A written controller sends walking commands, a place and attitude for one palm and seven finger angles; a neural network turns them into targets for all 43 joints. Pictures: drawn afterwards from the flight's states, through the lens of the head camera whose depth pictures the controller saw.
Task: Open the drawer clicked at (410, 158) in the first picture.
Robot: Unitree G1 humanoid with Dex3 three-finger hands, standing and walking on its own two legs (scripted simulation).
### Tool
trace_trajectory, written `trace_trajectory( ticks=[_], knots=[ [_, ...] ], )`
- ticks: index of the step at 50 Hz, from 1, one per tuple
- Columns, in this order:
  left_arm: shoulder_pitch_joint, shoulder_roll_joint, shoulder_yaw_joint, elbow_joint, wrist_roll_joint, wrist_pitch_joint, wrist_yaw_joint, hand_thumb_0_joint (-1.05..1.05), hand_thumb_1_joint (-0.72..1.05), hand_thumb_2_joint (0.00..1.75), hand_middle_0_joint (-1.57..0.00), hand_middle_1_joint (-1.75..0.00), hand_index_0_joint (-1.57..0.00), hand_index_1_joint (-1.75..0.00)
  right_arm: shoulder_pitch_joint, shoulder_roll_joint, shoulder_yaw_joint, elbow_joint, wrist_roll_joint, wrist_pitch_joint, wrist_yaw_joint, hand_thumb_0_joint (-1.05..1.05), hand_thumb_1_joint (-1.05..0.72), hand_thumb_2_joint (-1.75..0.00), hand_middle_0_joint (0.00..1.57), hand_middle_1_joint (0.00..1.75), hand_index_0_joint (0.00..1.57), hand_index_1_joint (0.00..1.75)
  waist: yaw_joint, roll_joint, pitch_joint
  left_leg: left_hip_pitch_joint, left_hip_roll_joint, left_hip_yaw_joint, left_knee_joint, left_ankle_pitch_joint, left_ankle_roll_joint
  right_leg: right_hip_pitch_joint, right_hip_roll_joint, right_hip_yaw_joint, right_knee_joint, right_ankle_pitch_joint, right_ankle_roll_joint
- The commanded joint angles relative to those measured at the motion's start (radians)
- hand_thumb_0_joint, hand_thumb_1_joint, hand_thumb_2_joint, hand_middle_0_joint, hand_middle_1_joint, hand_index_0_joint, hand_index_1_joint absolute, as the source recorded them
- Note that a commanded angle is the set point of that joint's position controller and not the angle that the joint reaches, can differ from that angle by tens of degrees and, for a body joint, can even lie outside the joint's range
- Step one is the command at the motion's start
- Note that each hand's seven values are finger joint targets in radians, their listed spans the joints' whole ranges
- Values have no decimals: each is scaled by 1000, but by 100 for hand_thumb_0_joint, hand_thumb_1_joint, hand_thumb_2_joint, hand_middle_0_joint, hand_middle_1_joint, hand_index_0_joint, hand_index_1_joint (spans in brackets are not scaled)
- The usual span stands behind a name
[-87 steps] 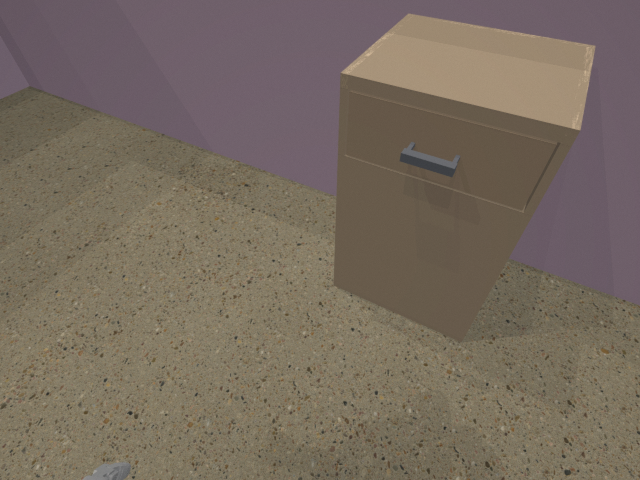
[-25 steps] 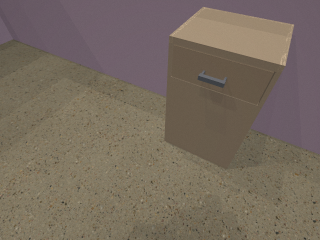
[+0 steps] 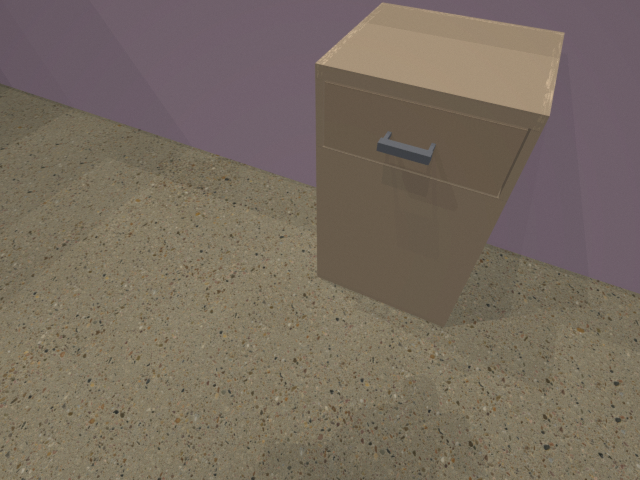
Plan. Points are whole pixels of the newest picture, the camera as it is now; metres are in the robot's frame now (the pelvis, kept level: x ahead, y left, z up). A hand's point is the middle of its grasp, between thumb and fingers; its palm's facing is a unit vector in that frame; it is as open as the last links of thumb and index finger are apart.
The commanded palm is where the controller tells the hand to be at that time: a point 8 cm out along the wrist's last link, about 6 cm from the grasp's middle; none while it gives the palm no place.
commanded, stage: turn to face it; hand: left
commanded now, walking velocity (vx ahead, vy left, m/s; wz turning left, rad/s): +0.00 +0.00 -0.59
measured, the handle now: (407, 146) +0.82 -0.14 -0.06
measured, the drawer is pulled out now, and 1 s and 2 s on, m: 0.00 0.00 0.00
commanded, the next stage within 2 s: take the last steps up to it in 0.66 s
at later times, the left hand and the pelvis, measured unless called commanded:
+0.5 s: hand out of the picture +0.04 +0.16 -0.16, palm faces -0.14 -0.96 -0.25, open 7.4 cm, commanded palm none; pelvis -0.03 -0.03 +0.00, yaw -13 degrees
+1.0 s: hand out of the picture +0.11 +0.16 -0.16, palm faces -0.40 -0.89 -0.20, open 7.4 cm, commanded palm none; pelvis -0.03 +0.00 +0.00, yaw -23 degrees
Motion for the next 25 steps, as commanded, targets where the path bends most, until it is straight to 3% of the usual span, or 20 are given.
trace_trajectory(
  ticks=[1, 3, 4, 5, 6, 7, 8, 9, 10, 11, 13, 15, 18, 21, 25],
  knots=[
    [23, 106, 38, -115, 4, -1, -3, 0, 90, 90, -20, -30, -20, -30, 41, -160, -56, -99, 2, 3, -18, 0, -90, -90, 20, 30, 20, 30, -21, 94, -50, 29, 219, -113, -45, 172, 82, -133, -36, 26, 146, 183, -3],
    [38, 78, 45, -136, 4, 6, -8, 0, 90, 90, -20, -30, -20, -30, 31, -165, -65, -121, 1, -1, -15, 0, -90, -90, 20, 30, 20, 30, -10, 179, -48, -10, 314, -162, -83, 244, 154, -152, -13, -45, 321, -143, 13],
    [59, 66, 51, -145, 3, 9, -11, 0, 90, 90, -20, -30, -20, -30, 8, -161, -68, -138, -1, -2, -15, 0, -90, -90, 20, 30, 20, 30, 2, 196, -47, -41, 347, -154, -78, 274, 178, -135, -35, -55, 361, -222, 16],
    [88, 59, 58, -146, 4, 8, -14, 0, 90, 90, -20, -30, -20, -30, -22, -154, -71, -151, -4, -1, -15, 0, -90, -90, 20, 30, 20, 30, 25, 172, -35, -97, 344, -123, -31, 289, 167, -77, -59, -48, 320, -214, 11],
    [147, 52, 62, -137, 6, 1, -17, 0, 90, 90, -20, -30, -20, -30, -41, -152, -72, -159, -7, 2, -14, 0, -90, -90, 20, 30, 20, 30, 55, 124, -51, -116, 297, -60, 72, 276, 123, -10, -58, -67, 199, -124, 9],
    [207, 85, 72, -125, 13, -13, -15, 0, 90, 90, -20, -30, -20, -30, -39, -127, -72, -169, -1, 10, -12, 0, -90, -90, 20, 30, 20, 30, 76, -14, -60, -179, 193, 28, 287, 142, 44, 59, -96, 11, -7, 102, -5],
    [213, 206, 93, -133, 26, -31, 2, 0, 90, 90, -20, -30, -20, -30, 4, -34, -57, -197, 7, 15, -5, 0, -90, -90, 20, 30, 20, 30, 52, -384, -60, -417, 11, 89, 565, -290, -39, 120, -353, 442, -176, 378, -90],
    [236, 179, 90, -135, 6, -30, 14, 0, 90, 90, -20, -30, -20, -30, -29, -67, -59, -200, 8, 25, -13, 0, -90, -90, 20, 30, 20, 30, 73, -279, -71, -366, 11, -83, 646, -330, -26, 34, -363, 487, -233, 369, -147],
    [172, 163, 88, -148, 8, -24, 17, 0, 90, 90, -20, -30, -20, -30, -38, -52, -65, -192, 10, 25, -12, 0, -90, -90, 20, 30, 20, 30, 40, -204, -32, -390, 21, -107, 712, -280, -20, -1, -341, 483, -228, 239, -190],
    [121, 130, 84, -161, 7, -26, 17, 0, 90, 90, -20, -30, -20, -30, -20, -55, -65, -178, 7, 22, -10, 0, -90, -90, 20, 30, 20, 30, 17, -145, -26, -394, 35, -119, 726, -212, -22, -1, -302, 425, -209, 214, -200],
    [94, 95, 79, -173, 3, -33, 18, 0, 90, 90, -20, -30, -20, -30, 26, -33, -65, -148, 2, 19, -5, 0, -90, -90, 20, 30, 20, 30, -5, -77, -81, -361, 41, -98, 701, -128, -35, 32, -239, 319, -176, 261, -174],
    [108, 84, 81, -170, 4, -35, 17, 0, 90, 90, -20, -30, -20, -30, 49, -17, -64, -137, 0, 23, -7, 0, -90, -90, 20, 30, 20, 30, -4, -99, -111, -347, 31, -85, 667, -109, -42, 57, -215, 286, -174, 250, -164],
    [150, 72, 86, -153, 6, -35, 18, 0, 90, 90, -20, -30, -20, -30, 37, -4, -62, -141, 1, 20, -11, 0, -90, -90, 20, 30, 20, 30, 11, -94, -120, -370, 23, -85, 605, -117, -46, 113, -213, 306, -172, 275, -168],
    [174, 66, 88, -143, 8, -31, 17, 0, 90, 90, -20, -30, -20, -30, 20, 0, -59, -147, 2, 19, -15, 0, -90, -90, 20, 30, 20, 30, 26, -120, -108, -347, 14, -82, 538, -131, -42, 98, -205, 340, -185, 250, -177],
    [150, 74, 93, -150, 15, -25, 17, 0, 90, 90, -20, -30, -20, -30, 41, 4, -56, -145, 5, 15, -15, 0, -90, -90, 20, 30, 20, 30, 18, -124, -103, -291, 7, -80, 431, -152, -28, 60, -199, 375, -207, 147, -185]
  ],
)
